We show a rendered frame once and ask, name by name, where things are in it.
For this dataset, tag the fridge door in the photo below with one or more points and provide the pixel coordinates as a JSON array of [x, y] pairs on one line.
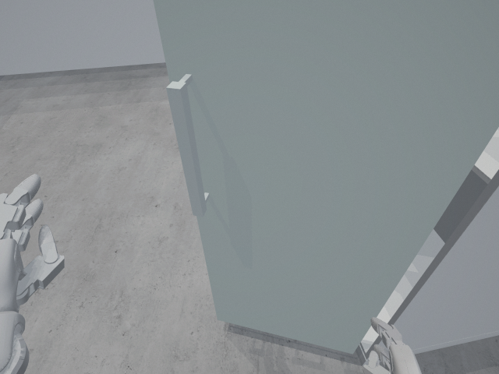
[[331, 135]]

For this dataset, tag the robot right hand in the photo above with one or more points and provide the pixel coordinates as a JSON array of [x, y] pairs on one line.
[[400, 358]]

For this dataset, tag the robot left forearm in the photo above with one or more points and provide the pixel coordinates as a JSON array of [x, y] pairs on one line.
[[14, 354]]

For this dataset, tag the handle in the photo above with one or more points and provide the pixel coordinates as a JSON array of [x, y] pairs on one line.
[[181, 114]]

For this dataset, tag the robot left hand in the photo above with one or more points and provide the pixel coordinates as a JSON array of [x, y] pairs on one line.
[[17, 217]]

